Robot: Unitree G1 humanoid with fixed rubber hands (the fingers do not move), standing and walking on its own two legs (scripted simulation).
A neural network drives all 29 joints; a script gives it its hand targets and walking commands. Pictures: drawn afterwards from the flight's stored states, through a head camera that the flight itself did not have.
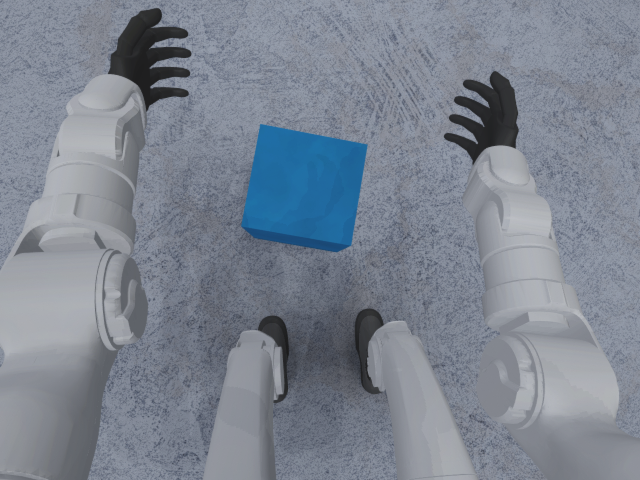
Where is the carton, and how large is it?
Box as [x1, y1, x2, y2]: [241, 124, 367, 251]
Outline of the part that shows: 260,124 241,226 254,237 332,251 338,251 350,245 367,144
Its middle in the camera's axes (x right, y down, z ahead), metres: -0.04 -0.11 +0.86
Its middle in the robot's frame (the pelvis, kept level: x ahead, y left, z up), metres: +0.51 +0.00 -0.52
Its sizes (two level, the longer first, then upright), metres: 0.210 0.200 0.250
